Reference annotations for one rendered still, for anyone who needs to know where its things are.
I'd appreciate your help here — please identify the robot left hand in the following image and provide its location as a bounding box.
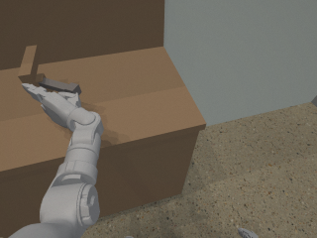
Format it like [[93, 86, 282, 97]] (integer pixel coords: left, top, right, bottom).
[[21, 83, 81, 129]]

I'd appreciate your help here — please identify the robot left upper arm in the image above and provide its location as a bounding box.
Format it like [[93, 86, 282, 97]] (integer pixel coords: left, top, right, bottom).
[[8, 182, 100, 238]]

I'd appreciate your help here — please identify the tap lever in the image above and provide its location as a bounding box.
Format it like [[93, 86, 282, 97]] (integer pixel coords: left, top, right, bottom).
[[38, 77, 82, 95]]

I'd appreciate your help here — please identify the left robot forearm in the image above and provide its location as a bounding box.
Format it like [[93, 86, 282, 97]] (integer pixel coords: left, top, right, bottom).
[[40, 107, 104, 223]]

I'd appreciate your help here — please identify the robot right hand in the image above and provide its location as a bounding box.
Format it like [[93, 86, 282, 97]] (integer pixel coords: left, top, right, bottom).
[[238, 227, 259, 238]]

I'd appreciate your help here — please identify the counter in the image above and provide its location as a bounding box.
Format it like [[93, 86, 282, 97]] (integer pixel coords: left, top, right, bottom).
[[0, 0, 207, 238]]

